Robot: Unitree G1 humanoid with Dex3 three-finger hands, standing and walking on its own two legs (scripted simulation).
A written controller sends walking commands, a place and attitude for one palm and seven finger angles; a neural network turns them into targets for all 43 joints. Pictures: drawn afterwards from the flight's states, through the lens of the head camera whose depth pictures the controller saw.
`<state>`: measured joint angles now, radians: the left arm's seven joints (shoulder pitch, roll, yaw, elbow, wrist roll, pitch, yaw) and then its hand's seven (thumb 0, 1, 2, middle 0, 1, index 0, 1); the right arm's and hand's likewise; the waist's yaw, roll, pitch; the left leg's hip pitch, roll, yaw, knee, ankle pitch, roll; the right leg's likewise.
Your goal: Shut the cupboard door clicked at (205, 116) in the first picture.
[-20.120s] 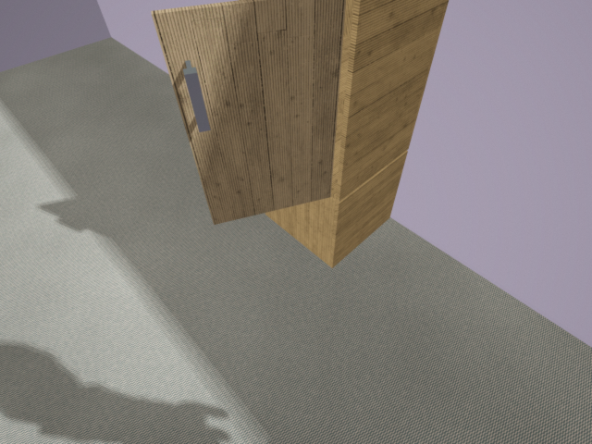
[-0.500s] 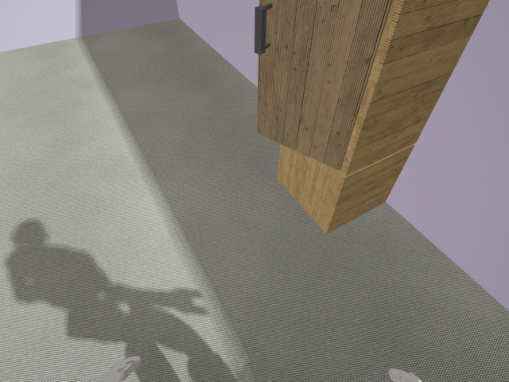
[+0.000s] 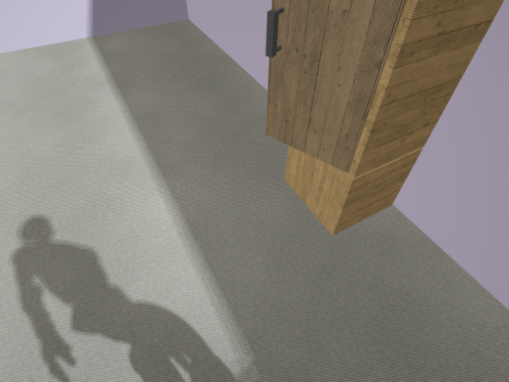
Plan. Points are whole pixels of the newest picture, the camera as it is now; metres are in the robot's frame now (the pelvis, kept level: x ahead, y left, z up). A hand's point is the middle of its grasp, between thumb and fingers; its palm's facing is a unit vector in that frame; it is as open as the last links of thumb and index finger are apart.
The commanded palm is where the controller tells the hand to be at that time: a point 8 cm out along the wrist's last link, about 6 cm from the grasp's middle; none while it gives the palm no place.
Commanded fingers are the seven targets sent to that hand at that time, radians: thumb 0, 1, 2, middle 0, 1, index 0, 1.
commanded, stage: let the arm hang, fingers relaxed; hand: left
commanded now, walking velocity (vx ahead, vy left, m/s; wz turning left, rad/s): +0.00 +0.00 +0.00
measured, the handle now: (276, 32) +1.07 +0.00 +0.09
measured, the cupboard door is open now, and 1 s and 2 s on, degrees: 24 24 24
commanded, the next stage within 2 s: look to check the result in 0.36 s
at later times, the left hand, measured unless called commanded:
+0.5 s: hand out of the picture -0.02 +0.15 -0.18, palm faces +0.02 -0.99 -0.17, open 7.3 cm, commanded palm none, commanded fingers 0.00 0.90 0.90 -0.20 -0.30 -0.20 -0.30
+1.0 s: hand out of the picture -0.01 +0.16 -0.18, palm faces +0.02 -0.98 -0.18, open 7.4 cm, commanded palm none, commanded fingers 0.00 0.90 0.90 -0.20 -0.30 -0.20 -0.30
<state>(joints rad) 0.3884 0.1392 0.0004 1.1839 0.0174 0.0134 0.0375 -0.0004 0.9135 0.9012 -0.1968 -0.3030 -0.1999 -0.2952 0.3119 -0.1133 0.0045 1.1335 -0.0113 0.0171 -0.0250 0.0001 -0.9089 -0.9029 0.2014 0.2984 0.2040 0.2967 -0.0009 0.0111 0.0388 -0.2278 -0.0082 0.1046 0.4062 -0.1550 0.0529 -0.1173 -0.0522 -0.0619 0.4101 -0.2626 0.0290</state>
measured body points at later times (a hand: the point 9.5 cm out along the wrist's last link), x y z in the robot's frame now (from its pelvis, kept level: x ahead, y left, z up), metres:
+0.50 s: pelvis +0.00 +0.00 +0.00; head +0.00 +0.00 +0.45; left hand -0.02 +0.21 -0.16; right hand -0.03 -0.21 -0.16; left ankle +0.04 +0.08 -0.74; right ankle -0.03 -0.14 -0.74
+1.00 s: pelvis +0.01 -0.01 +0.00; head +0.02 -0.01 +0.45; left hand -0.01 +0.21 -0.16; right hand +0.01 -0.23 -0.16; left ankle +0.04 +0.08 -0.74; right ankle -0.03 -0.14 -0.74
